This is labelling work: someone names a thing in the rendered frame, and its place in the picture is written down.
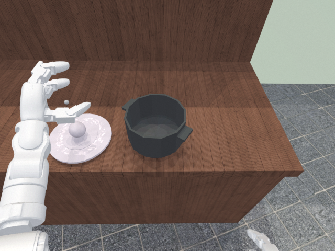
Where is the pot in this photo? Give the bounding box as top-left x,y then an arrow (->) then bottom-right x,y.
122,94 -> 193,158

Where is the robot right hand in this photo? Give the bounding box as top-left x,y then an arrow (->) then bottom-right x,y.
247,229 -> 279,251

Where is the left robot upper arm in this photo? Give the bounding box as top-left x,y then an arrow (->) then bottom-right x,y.
0,230 -> 49,251

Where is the left robot forearm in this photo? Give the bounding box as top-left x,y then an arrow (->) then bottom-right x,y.
0,120 -> 51,236

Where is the robot left hand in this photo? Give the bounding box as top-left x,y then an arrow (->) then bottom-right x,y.
20,61 -> 91,124

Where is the lid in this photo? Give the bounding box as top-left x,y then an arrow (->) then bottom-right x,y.
49,113 -> 112,164

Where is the table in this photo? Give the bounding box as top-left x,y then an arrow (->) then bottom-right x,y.
0,0 -> 304,225

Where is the knob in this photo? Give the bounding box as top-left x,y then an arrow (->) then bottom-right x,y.
69,121 -> 86,138

